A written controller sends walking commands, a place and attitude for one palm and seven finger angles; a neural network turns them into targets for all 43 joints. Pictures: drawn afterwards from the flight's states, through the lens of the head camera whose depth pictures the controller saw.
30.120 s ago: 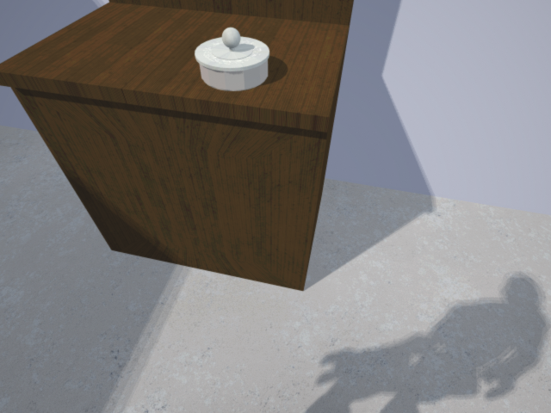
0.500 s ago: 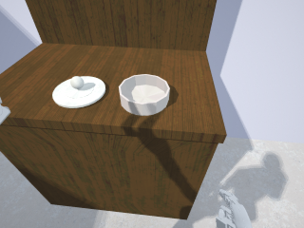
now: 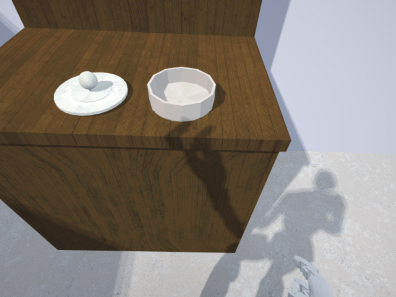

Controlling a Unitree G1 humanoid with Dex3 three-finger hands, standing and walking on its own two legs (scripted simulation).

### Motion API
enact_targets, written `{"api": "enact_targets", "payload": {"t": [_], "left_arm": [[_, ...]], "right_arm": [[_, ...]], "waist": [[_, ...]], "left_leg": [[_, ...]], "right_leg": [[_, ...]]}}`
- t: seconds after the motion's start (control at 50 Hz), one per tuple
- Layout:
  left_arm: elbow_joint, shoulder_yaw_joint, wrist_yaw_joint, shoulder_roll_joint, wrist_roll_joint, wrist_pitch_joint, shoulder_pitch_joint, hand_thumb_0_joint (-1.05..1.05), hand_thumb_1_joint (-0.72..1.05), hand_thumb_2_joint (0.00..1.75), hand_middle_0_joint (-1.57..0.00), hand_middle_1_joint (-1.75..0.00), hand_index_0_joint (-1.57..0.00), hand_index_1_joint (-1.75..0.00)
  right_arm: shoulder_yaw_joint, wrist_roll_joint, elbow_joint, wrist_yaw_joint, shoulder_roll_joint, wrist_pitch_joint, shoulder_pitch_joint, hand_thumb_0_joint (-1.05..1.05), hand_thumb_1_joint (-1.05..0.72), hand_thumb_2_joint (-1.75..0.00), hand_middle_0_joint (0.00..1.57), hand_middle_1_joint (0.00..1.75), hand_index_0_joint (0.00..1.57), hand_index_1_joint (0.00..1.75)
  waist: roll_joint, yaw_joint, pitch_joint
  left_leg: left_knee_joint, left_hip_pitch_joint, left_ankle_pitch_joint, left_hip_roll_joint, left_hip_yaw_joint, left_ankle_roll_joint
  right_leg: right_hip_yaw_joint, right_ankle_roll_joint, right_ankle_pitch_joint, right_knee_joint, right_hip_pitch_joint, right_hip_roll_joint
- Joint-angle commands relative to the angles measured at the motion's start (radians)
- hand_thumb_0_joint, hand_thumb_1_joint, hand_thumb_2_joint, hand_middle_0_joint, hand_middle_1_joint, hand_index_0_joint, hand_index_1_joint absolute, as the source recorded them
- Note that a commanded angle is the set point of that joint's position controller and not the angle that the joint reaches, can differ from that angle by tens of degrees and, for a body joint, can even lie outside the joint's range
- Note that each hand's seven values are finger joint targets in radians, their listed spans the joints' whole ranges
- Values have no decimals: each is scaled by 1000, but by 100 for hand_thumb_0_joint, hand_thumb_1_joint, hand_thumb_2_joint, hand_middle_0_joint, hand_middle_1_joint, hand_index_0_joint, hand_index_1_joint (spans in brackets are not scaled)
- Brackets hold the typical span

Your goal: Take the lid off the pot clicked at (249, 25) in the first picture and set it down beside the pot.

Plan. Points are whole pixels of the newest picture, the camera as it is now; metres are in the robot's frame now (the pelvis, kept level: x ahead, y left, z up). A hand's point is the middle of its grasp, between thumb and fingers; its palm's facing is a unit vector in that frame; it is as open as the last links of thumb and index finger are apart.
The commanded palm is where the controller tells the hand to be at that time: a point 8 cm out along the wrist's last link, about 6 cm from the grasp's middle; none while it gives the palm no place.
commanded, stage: step back with the hand held close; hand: left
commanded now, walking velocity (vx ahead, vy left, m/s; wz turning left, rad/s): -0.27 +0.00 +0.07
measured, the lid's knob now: (88, 80) +0.57 +0.33 +0.13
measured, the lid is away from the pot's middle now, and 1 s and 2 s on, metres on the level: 0.24 0.24 0.24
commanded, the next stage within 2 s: stop stepping back and stand still in 0.54 s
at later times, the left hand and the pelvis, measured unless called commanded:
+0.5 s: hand out of the picture +0.06 +0.25 +0.32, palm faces +0.59 -0.74 -0.31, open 7.4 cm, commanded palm +0.03 +0.30 +0.31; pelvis -0.10 +0.02 +0.00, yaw +2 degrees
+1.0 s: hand out of the picture -0.10 +0.31 +0.36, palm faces +0.69 -0.69 -0.23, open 7.4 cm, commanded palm -0.13 +0.32 +0.31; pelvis -0.25 +0.04 +0.00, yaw +1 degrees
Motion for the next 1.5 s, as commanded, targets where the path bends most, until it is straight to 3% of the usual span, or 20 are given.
{"api": "enact_targets", "payload": {"t": [0.0,0.22,0.4,0.48,0.54,0.6,0.62,0.64,0.66,0.76,0.82,0.86,0.92,1.08,1.12,1.18,1.28,1.4,1.42,1.48], "left_arm": [[19,27,15,157,-3,-12,-161,0,90,90,-20,-30,-20,-30],[-236,76,19,189,13,-52,-61,0,90,90,-20,-30,-20,-30],[-68,54,35,219,-5,-61,-147,0,90,90,-20,-30,-20,-30],[2,-28,6,159,7,-21,-258,0,90,90,-20,-30,-20,-30],[4,-44,8,139,-11,-29,-347,0,90,90,-20,-30,-20,-30],[-64,13,-2,167,-38,-39,-278,0,90,90,-20,-30,-20,-30],[842,-472,-121,-258,42,174,66,0,90,90,-20,-30,-20,-30],[-557,-33,-52,203,-51,36,-415,0,90,90,-20,-30,-20,-30],[-419,151,-14,328,-49,-24,-295,0,90,90,-20,-30,-20,-30],[-633,139,32,262,-50,-3,105,0,90,90,-20,-30,-20,-30],[-119,142,47,254,-20,12,85,0,90,90,-20,-30,-20,-30],[261,75,46,234,-16,11,-141,0,90,90,-20,-30,-20,-30],[191,51,10,278,-18,27,-449,0,90,90,-20,-30,-20,-30],[165,-308,-9,-12,-4,77,-366,0,90,90,-20,-30,-20,-30],[-165,-192,3,77,-26,25,-257,0,90,90,-20,-30,-20,-30],[-453,77,18,288,-53,-60,-1,0,90,90,-20,-30,-20,-30],[-493,138,44,295,-37,-56,143,0,90,90,-20,-30,-20,-30],[104,79,44,224,-16,4,-176,0,90,90,-20,-30,-20,-30],[917,-519,-120,-151,36,125,200,0,90,90,-20,-30,-20,-30],[973,-504,-148,-142,100,279,23,0,90,90,-20,-30,-20,-30]], "right_arm": [[-58,16,-139,-19,-139,-53,-67,0,-90,-90,20,30,20,30],[-37,-23,-214,-28,-146,-72,-117,0,-90,-90,20,30,20,30],[-65,4,-108,-21,-124,-78,-38,0,-90,-90,20,30,20,30],[-42,4,-122,-25,-129,-65,-88,0,-90,-90,20,30,20,30],[-42,-23,-141,-35,-152,-81,-117,0,-90,-90,20,30,20,30],[-59,-36,-136,-3,-127,-110,-74,0,-90,-90,20,30,20,30],[-103,-29,143,9,-317,-133,35,0,-90,-90,20,30,20,30],[-82,25,-224,51,-89,-102,-161,0,-90,-90,20,30,20,30],[-75,1,-193,16,-141,-118,-128,0,-90,-90,20,30,20,30],[-42,-11,-244,30,-82,-99,-169,0,-90,-90,20,30,20,30],[-38,-29,-150,5,-70,-77,-81,0,-90,-90,20,30,20,30],[-45,-11,-105,-11,-75,-33,-50,0,-90,-90,20,30,20,30],[-46,40,-110,-25,-122,-19,-71,0,-90,-90,20,30,20,30],[-19,20,-182,-52,-132,-44,-132,0,-90,-90,20,30,20,30],[-35,18,-252,-40,-171,-70,-119,0,-90,-90,20,30,20,30],[-46,-2,-250,-5,-113,-102,-80,0,-90,-90,20,30,20,30],[-23,13,-156,15,-71,-105,-97,0,-90,-90,20,30,20,30],[-54,36,-149,-12,-126,-51,-54,0,-90,-90,20,30,20,30],[-83,47,-20,26,-265,-122,-6,0,-90,-90,20,30,20,30],[-14,23,5,46,-92,18,63,0,-90,-90,20,30,20,30]], "waist": [[-72,-54,-132],[300,-13,-61],[-184,-51,-153],[-118,-69,62],[356,-57,68],[215,-42,-106],[249,-138,-102],[50,0,-287],[115,-34,-259],[438,1,-287],[203,-7,-210],[-148,-43,-113],[-297,-73,1],[-59,-26,125],[292,-34,-5],[131,-26,-179],[426,-17,-120],[65,-40,-59],[-144,-47,-98],[-328,-52,-44]], "left_leg": [[-27,216,38,160,-197,-61],[-491,-227,-585,261,-360,-42],[382,197,-207,59,-131,-108],[121,111,-151,114,-166,-88],[-271,42,430,361,-410,35],[-268,86,305,394,-444,85],[51,128,877,320,-427,35],[-235,260,422,331,-270,33],[-229,162,98,315,-326,55],[-496,-114,-630,207,-211,-82],[-198,-82,-486,82,-62,-150],[582,51,-267,15,-53,-129],[791,-156,-134,54,-115,-105],[-71,208,-264,62,15,-27],[-284,477,-285,326,-447,84],[-292,490,90,391,-581,119],[-259,385,293,333,-157,20],[-120,90,-143,232,-8,-29],[260,-76,4,140,35,-109],[363,-54,-436,96,10,-91]], "right_leg": [[103,-76,280,-141,-71,-160],[-51,-41,-95,204,138,54],[253,-184,345,-275,-219,-380],[113,-120,433,-116,-232,-286],[44,-16,-113,386,-233,22],[124,-10,-235,648,-239,42],[174,24,-130,756,-416,3],[117,37,-205,664,-189,74],[81,11,-173,598,-163,22],[-130,-27,-188,244,206,65],[-88,-113,-195,-174,265,1],[304,-259,-65,-418,-143,-355],[234,-195,-208,-369,-186,-334],[38,-147,-229,-184,-143,-223],[-86,-48,-145,257,-364,-25],[14,-33,-222,566,-448,-16],[-20,-23,-42,347,-357,-68],[-141,-20,85,-58,160,25],[87,-94,401,1,163,-318],[90,-154,72,-115,-89,-375]]}}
